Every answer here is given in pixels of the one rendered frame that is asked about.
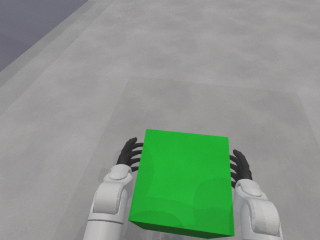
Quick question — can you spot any right robot hand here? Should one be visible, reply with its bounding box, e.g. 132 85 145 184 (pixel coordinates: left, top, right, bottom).
229 149 253 189

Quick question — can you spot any left robot forearm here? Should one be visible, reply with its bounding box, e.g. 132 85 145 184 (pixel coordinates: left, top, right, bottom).
83 164 133 240

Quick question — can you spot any right robot forearm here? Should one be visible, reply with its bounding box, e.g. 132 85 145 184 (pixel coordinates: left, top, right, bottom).
232 179 284 240

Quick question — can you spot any left robot hand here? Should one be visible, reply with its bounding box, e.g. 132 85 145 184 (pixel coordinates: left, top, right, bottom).
116 137 144 172

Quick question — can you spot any carton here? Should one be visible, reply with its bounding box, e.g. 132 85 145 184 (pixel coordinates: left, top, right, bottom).
128 129 235 239

